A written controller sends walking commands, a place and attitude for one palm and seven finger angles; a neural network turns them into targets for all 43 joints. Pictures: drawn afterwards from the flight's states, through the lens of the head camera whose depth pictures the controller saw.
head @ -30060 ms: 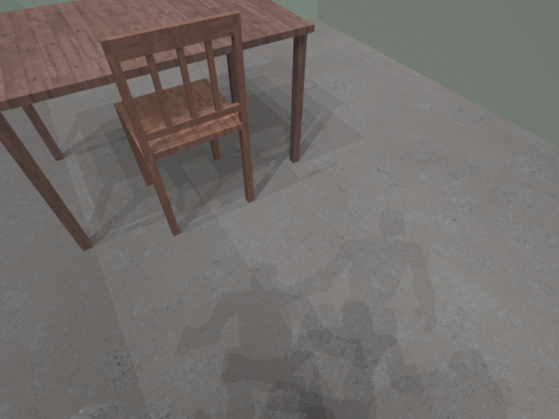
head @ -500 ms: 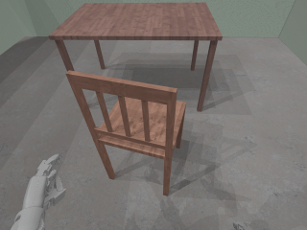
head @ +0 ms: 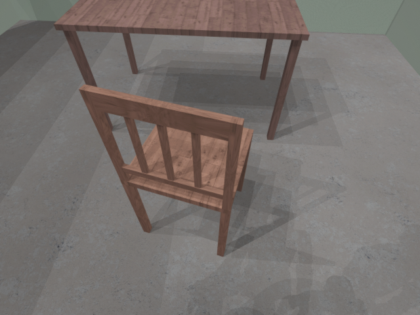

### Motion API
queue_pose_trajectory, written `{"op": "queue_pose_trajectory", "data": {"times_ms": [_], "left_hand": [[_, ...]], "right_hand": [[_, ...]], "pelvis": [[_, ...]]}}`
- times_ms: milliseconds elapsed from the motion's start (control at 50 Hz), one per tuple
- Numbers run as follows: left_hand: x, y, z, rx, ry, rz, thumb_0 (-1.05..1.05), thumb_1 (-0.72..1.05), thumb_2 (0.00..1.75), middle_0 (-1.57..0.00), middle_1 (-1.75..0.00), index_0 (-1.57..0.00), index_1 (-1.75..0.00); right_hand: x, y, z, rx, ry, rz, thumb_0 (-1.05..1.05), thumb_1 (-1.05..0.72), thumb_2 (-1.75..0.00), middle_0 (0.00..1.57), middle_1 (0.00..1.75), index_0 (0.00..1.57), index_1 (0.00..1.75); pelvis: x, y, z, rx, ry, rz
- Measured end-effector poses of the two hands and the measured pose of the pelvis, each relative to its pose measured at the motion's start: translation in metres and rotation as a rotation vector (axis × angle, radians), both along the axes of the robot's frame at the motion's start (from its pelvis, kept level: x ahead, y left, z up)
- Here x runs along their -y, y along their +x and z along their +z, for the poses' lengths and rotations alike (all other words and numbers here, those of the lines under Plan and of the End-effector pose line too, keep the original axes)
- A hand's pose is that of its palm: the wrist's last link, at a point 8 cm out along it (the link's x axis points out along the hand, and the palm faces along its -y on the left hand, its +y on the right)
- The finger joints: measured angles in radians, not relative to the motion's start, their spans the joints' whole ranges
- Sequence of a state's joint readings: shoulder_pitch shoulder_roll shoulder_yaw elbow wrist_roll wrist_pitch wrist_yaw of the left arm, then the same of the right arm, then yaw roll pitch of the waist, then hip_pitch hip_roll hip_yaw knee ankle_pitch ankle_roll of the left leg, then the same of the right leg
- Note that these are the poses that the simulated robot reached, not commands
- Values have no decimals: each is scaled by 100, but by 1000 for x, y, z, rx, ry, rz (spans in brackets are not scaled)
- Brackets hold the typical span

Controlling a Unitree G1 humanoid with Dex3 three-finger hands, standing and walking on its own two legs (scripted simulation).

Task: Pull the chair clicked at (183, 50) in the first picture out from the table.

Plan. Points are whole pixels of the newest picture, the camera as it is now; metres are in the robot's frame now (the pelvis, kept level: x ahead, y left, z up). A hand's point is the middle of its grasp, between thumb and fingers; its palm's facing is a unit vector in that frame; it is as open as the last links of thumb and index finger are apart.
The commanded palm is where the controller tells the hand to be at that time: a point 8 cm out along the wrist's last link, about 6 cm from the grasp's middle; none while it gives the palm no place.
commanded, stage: let the arm hang, fingers relaxed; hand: left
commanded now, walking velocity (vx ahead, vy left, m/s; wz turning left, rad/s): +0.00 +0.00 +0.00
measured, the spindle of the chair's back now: (166, 154) +0.55 +0.17 -0.10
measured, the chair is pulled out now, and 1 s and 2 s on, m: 0.63 0.63 0.63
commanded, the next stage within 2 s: look to check the result in 0.48 s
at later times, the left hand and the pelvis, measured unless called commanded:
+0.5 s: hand out of the picture -0.01 +0.14 -0.17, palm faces +0.03 -0.98 -0.18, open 7.3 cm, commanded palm none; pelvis +0.00 -0.02 +0.00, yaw +0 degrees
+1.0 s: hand out of the picture -0.01 +0.14 -0.17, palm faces +0.05 -0.98 -0.19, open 7.3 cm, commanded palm none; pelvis +0.00 -0.02 +0.00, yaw +0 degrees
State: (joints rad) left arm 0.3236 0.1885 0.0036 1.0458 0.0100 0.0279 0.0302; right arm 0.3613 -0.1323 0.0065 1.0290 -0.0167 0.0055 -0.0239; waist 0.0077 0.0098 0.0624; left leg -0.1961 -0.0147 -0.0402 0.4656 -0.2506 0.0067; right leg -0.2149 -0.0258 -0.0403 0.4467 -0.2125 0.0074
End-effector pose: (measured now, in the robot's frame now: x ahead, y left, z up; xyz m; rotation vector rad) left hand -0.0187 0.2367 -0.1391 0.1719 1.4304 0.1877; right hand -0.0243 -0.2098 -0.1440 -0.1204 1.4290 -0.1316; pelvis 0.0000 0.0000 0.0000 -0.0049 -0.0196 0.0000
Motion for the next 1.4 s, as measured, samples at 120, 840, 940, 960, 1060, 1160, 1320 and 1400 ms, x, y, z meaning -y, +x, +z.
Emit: {"op": "queue_pose_trajectory", "data": {"times_ms": [120,840,940,960,1060,1160,1320,1400], "left_hand": [[18,4,-1,19,-24,1,0,92,90,-20,-30,-20,-30],[45,7,-5,26,-46,11,1,92,90,-20,-30,-20,-30],[45,7,-5,30,-44,14,1,92,90,-20,-30,-20,-30],[45,7,-5,30,-44,14,1,92,90,-20,-30,-20,-30],[45,6,-5,27,-46,17,1,92,90,-20,-30,-20,-30],[45,4,-5,20,-48,20,1,92,90,-20,-30,-20,-30],[47,4,-5,17,-51,23,1,92,90,-20,-30,-20,-30],[48,4,-5,19,-51,25,1,92,90,-20,-30,-20,-30]], "right_hand": [[-7,5,-6,11,30,0,1,-92,-90,20,30,20,30],[8,-5,-6,-17,29,-21,0,-91,-90,20,30,20,30],[7,-2,-6,-9,31,-19,0,-91,-90,20,30,20,30],[7,-1,-6,-8,31,-19,0,-91,-90,20,30,20,30],[7,-2,-6,-10,28,-15,1,-91,-90,20,30,20,30],[8,-2,-5,-17,27,-14,1,-91,-90,20,30,20,30],[8,-1,-5,-16,26,-12,0,-91,-90,20,30,20,30],[8,1,-5,-15,27,-9,0,-91,-90,20,30,20,30]], "pelvis": [[3,0,0,2,5,-4],[21,-3,-1,2,6,-2],[21,-3,-1,3,7,-2],[21,-3,-1,4,7,-2],[20,-4,-1,2,7,-1],[20,-3,-1,-2,7,0],[21,-2,0,1,8,3],[22,-2,0,1,8,5]]}}
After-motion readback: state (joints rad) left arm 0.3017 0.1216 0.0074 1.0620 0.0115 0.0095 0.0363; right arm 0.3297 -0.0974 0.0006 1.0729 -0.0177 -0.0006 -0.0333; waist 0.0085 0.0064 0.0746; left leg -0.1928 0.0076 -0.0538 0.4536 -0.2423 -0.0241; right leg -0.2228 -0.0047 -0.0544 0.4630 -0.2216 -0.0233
